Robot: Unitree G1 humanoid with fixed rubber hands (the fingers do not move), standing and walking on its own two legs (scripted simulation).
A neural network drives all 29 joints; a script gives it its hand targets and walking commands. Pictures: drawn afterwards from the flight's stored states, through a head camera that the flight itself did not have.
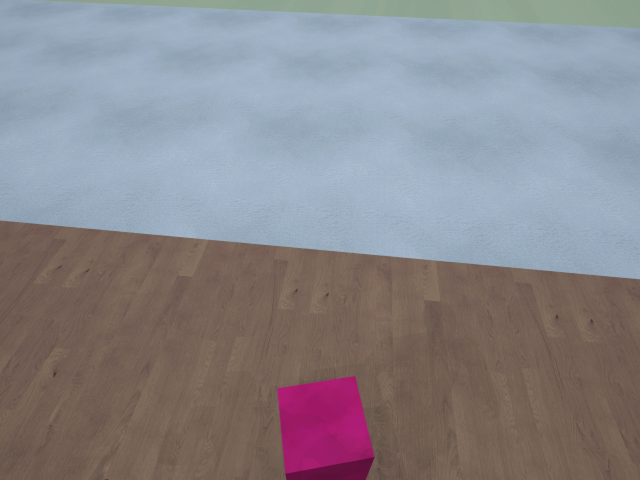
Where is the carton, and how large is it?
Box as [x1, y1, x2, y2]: [277, 376, 373, 479]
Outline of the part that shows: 354,376 277,388 286,479 365,479 373,459 373,453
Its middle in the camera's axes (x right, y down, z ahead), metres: +0.01 +0.53 +1.05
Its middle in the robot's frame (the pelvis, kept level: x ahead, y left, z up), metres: +0.39 +0.00 -0.66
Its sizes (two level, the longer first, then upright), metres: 0.210 0.200 0.250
